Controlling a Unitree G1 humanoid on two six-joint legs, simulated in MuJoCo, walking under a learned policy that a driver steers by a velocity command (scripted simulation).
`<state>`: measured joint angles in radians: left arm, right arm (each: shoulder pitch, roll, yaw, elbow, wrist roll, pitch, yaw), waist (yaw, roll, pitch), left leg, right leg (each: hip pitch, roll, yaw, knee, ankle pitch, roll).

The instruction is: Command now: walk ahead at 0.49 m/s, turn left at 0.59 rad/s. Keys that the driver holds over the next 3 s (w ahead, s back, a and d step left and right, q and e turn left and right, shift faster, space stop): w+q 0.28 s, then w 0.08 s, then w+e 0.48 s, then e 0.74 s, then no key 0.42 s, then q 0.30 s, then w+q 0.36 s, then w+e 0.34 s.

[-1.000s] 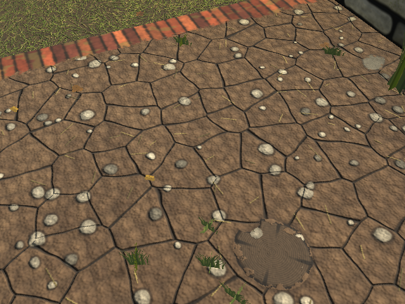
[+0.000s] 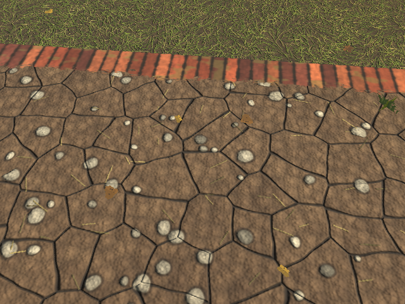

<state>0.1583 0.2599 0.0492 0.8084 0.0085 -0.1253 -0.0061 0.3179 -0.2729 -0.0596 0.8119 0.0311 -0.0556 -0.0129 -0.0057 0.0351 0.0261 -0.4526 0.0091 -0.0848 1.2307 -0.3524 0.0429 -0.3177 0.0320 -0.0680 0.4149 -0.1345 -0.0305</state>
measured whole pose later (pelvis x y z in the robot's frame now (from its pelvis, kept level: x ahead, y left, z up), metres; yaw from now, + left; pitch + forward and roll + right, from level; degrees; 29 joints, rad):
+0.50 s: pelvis +0.27 +0.09 -0.01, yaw +13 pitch +2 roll -1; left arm 0.26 0.30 0.04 0.88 -0.04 -0.10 -0.02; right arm 0.19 -0.26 -0.05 0.67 0.00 -0.06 0.03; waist 0.02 -0.02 0.04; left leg -0.40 -0.03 0.07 0.56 -0.20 0.07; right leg -0.41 -0.08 0.00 1.23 -0.40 -0.02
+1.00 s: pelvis +0.54 +0.10 -0.02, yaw -2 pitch +3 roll +1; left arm 0.09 0.28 0.06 0.70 0.00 -0.06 -0.05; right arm 0.29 -0.27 -0.05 0.81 0.00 -0.07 -0.02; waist -0.02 -0.02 0.06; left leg -0.20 0.02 0.07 1.10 -0.57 -0.04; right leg -0.54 0.06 -0.05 0.63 -0.15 -0.11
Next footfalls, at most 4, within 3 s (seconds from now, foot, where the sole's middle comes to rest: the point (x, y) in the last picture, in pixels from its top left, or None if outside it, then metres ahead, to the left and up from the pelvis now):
0.38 left None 0.34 0.19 -0.77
0.94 right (205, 239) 0.69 0.02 -0.77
1.42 left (151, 214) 0.79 0.22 -0.77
1.82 right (212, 252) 0.64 0.00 -0.77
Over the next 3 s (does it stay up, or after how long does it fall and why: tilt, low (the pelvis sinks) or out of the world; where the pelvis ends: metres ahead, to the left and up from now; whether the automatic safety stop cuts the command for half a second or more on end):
stays up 0.90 0.14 -0.02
